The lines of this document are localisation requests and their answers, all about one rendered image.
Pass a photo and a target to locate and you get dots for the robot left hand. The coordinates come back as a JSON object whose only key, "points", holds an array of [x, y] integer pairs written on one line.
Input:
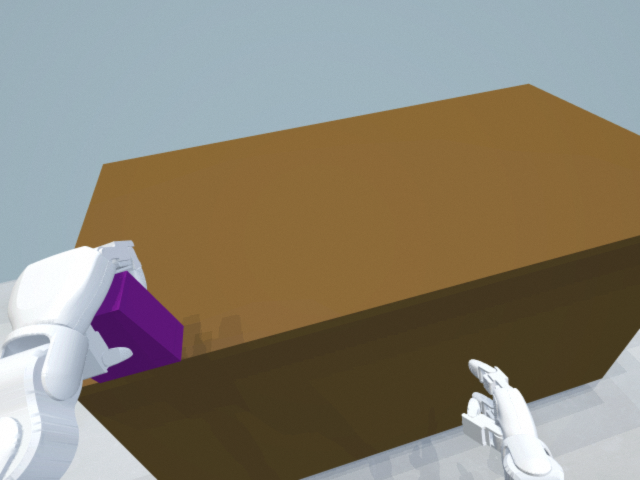
{"points": [[68, 289]]}

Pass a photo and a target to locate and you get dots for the robot left forearm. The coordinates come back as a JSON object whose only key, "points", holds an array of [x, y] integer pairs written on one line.
{"points": [[41, 379]]}

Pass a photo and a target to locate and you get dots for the robot right forearm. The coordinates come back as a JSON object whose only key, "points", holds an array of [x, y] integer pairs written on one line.
{"points": [[525, 457]]}

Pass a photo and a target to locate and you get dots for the robot right hand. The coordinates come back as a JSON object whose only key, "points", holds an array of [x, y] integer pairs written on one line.
{"points": [[506, 415]]}

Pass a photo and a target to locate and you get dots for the table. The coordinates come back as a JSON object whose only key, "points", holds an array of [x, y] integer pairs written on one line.
{"points": [[334, 280]]}

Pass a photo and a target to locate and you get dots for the sponge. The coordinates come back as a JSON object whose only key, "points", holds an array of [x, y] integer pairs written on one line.
{"points": [[131, 317]]}

